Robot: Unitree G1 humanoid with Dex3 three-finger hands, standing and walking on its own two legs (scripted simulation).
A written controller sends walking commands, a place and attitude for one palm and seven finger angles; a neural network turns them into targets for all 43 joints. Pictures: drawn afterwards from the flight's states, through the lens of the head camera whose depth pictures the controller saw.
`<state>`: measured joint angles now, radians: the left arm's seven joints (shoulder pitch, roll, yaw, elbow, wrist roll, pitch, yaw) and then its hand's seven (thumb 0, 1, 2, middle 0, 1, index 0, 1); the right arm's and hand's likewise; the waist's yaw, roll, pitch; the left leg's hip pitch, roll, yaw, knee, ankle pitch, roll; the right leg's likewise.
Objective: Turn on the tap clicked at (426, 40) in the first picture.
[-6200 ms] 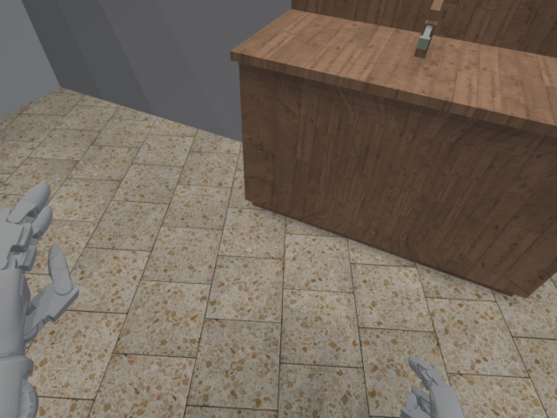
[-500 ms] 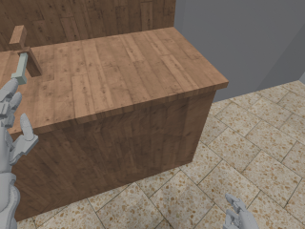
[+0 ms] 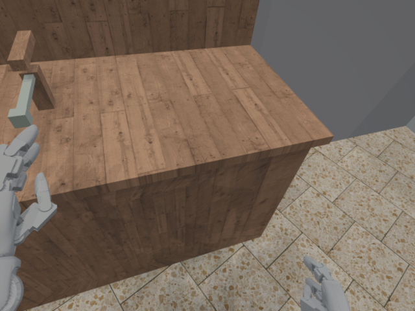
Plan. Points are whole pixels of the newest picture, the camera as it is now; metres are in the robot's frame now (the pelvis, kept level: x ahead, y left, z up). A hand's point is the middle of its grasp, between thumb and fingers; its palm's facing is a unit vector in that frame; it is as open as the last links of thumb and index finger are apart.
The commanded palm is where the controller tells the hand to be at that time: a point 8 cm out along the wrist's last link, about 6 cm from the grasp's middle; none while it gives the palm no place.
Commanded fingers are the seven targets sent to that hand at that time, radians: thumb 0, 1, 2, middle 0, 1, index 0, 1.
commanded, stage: shuffle to correct the standing spot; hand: left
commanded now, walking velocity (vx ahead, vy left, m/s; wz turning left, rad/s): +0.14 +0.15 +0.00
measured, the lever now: (20, 117) +0.41 +0.39 +0.14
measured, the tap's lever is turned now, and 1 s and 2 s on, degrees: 0 2 2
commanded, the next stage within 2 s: come to a stop and stand still in 0.18 s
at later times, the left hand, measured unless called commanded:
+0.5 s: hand out of the picture +0.30 +0.35 +0.18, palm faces +0.46 -0.83 -0.32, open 7.5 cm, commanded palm +0.21 +0.37 +0.18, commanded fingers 0.00 0.90 0.90 -0.20 -0.30 -0.20 -0.30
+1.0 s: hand (25, 140) +0.32 +0.32 +0.17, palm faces +0.36 -0.88 -0.32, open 7.5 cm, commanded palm +0.25 +0.37 +0.18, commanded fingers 0.00 0.90 0.90 -0.20 -0.30 -0.20 -0.30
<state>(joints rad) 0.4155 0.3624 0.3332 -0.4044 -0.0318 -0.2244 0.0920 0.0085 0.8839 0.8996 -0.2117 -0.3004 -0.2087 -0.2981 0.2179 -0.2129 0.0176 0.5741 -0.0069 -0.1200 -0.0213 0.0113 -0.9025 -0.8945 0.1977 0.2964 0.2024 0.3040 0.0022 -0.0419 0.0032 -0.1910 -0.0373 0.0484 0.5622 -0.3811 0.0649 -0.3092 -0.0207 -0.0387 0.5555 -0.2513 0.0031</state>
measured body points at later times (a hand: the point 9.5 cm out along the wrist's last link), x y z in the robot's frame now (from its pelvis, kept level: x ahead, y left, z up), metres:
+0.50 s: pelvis +0.06 +0.09 -0.02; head +0.10 +0.13 +0.43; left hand +0.27 +0.39 +0.20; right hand +0.24 -0.10 -0.09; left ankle +0.15 +0.21 -0.73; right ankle +0.04 -0.03 -0.68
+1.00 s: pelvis +0.08 +0.09 +0.01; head +0.10 +0.11 +0.46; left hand +0.29 +0.37 +0.19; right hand +0.26 -0.15 -0.06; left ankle +0.11 +0.21 -0.73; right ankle +0.07 +0.01 -0.73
